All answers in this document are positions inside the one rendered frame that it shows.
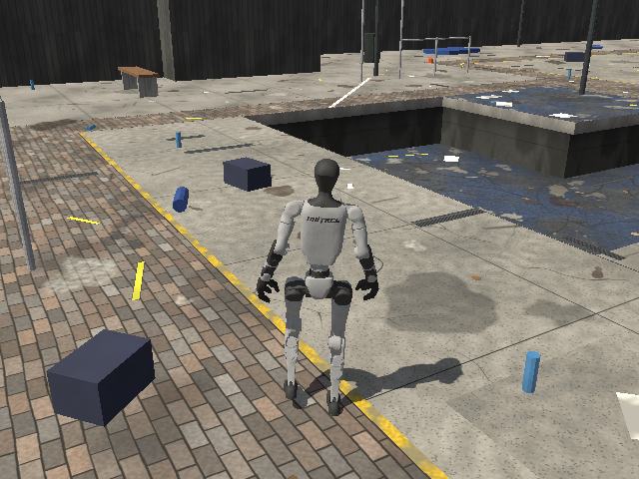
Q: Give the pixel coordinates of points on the robot head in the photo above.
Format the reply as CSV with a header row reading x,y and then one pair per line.
x,y
326,174

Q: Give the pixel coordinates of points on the robot left hand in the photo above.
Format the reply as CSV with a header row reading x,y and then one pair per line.
x,y
262,286

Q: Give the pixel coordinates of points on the robot right upper arm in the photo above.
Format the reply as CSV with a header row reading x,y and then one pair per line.
x,y
354,214

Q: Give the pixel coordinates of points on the robot left upper arm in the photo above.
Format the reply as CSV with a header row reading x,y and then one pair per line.
x,y
291,210

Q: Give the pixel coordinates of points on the robot right hand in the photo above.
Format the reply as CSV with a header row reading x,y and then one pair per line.
x,y
364,285

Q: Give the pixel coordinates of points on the robot left forearm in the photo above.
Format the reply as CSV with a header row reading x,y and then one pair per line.
x,y
271,264

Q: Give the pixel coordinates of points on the robot right forearm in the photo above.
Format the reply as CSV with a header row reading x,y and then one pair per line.
x,y
369,267

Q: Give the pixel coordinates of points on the humanoid robot torso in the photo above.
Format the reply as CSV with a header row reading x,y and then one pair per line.
x,y
322,231

